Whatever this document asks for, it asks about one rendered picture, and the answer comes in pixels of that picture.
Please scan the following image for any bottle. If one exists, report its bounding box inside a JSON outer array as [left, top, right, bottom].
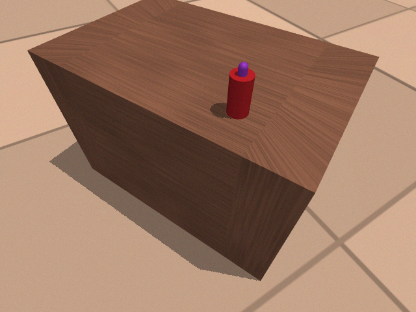
[[226, 62, 255, 120]]

